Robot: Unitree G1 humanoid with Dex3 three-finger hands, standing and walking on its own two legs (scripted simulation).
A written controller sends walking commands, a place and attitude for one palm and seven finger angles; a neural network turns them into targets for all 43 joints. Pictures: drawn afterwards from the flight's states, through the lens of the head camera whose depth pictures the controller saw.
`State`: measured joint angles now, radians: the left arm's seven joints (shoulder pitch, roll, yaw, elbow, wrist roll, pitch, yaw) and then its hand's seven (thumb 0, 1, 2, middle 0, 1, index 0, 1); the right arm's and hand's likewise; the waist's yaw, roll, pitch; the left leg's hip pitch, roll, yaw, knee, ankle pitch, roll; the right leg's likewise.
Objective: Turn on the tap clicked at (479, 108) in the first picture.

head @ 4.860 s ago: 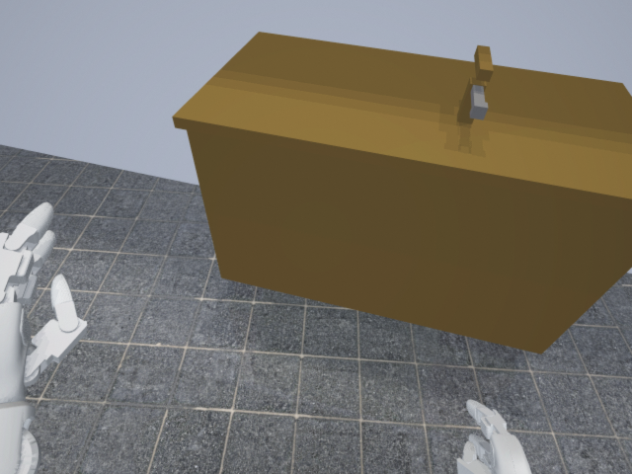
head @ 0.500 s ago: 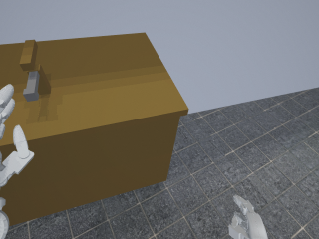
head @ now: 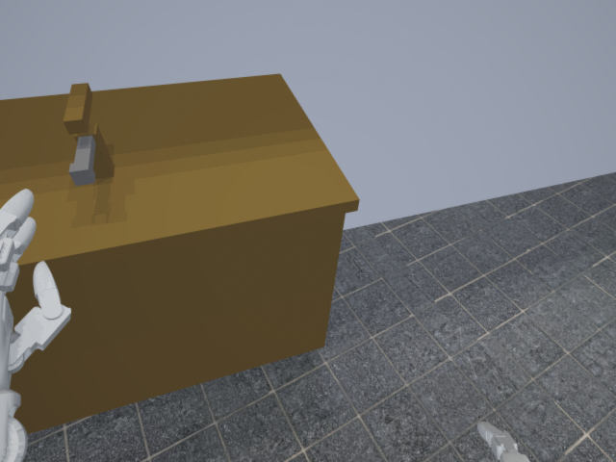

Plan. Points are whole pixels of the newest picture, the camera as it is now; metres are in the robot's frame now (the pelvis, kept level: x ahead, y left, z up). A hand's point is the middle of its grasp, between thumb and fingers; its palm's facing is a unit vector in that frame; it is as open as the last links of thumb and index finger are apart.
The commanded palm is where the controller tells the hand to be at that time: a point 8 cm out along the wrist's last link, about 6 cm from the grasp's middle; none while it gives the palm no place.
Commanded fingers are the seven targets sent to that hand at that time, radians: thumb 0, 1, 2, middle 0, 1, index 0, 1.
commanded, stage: come to a stop and stand still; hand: left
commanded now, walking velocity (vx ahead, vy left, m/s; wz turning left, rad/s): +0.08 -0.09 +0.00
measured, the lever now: (82, 173) +0.51 +0.40 +0.09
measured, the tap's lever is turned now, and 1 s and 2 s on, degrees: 0 0 0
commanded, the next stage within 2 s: look again from close up in 0.10 s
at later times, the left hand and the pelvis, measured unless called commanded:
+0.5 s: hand (117, 309) +0.23 +0.21 +0.15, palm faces +0.28 -0.85 -0.44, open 7.4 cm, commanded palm +0.17 +0.25 +0.18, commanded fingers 0.00 0.90 0.90 -0.20 -0.30 -0.20 -0.30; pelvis +0.00 -0.02 +0.00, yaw -2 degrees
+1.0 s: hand (87, 253) +0.28 +0.26 +0.17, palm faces +0.36 -0.83 -0.42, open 7.5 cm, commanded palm +0.22 +0.29 +0.18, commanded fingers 0.00 0.90 0.90 -0.20 -0.30 -0.20 -0.30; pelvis +0.06 +0.02 -0.01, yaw -1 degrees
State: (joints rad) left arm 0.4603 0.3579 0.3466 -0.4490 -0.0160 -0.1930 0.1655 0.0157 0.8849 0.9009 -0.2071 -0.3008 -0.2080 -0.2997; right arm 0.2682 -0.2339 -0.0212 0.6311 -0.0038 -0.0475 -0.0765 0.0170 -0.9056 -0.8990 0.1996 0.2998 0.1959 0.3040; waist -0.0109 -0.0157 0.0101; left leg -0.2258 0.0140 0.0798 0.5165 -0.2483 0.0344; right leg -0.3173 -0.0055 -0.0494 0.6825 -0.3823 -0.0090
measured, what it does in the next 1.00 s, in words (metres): steps on the spot: right foot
